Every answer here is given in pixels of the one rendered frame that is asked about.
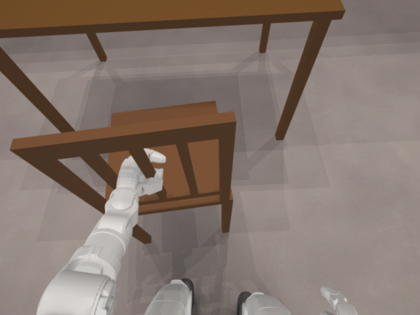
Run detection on left robot hand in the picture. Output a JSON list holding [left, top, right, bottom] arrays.
[[116, 148, 166, 197]]

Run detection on robot left upper arm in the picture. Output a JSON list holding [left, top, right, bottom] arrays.
[[39, 270, 116, 315]]

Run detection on robot left forearm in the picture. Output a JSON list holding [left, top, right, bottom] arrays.
[[36, 187, 138, 315]]

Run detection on right robot hand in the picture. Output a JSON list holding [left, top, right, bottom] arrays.
[[319, 286, 358, 315]]

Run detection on robot right thigh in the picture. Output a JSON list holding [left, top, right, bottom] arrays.
[[242, 295, 291, 315]]

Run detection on robot left foot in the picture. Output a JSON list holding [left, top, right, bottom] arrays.
[[181, 278, 194, 315]]

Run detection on chair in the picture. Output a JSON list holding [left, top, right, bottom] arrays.
[[10, 100, 236, 244]]

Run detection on table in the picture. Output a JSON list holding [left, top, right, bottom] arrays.
[[0, 0, 345, 140]]

